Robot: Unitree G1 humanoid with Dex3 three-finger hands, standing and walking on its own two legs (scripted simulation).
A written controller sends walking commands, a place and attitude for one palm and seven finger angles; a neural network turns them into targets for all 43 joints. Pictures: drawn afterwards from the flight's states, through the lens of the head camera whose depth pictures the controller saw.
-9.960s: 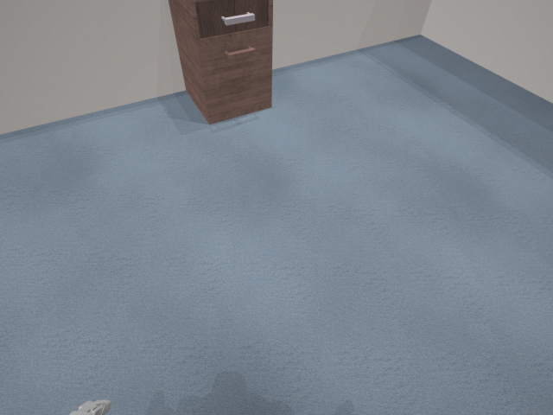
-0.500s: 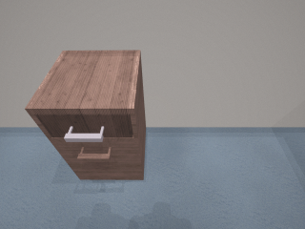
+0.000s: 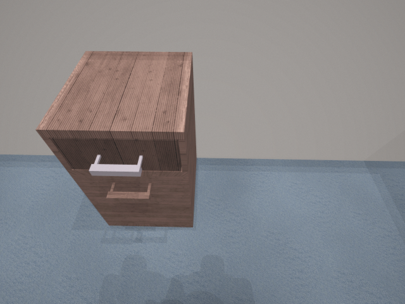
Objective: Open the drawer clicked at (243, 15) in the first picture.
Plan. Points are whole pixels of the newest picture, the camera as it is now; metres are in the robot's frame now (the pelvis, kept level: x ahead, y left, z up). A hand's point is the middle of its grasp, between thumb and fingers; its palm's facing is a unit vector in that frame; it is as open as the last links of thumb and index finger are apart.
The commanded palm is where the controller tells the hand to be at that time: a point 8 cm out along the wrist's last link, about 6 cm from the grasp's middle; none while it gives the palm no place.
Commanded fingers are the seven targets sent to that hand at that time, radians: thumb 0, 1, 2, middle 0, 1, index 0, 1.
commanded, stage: shuffle to correct the standing spot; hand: left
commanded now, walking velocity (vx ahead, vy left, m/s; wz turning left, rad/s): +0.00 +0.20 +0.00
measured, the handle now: (117, 164) +0.52 +0.32 -0.16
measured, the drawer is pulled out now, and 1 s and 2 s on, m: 0.00 0.00 0.00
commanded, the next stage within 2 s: come to a stop and stand still in 0.22 s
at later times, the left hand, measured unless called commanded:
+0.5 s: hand out of the picture +0.03 +0.27 -0.16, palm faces +0.07 -0.96 -0.27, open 7.4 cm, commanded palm none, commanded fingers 0.00 0.90 0.90 -0.20 -0.30 -0.20 -0.30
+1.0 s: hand out of the picture +0.00 +0.21 -0.16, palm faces +0.04 -0.99 -0.15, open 7.3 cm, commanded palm none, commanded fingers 0.00 0.90 0.90 -0.20 -0.30 -0.20 -0.30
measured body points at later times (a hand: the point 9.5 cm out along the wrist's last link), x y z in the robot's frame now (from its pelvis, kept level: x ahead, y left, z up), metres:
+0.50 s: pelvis -0.01 +0.06 +0.00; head +0.01 +0.05 +0.45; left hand +0.02 +0.32 -0.14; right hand +0.04 -0.16 -0.16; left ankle +0.00 +0.19 -0.73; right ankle -0.02 -0.03 -0.71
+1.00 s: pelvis +0.02 +0.06 +0.02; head +0.04 +0.05 +0.46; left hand -0.01 +0.26 -0.14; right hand -0.01 -0.14 -0.15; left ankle +0.00 +0.19 -0.73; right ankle -0.01 -0.01 -0.73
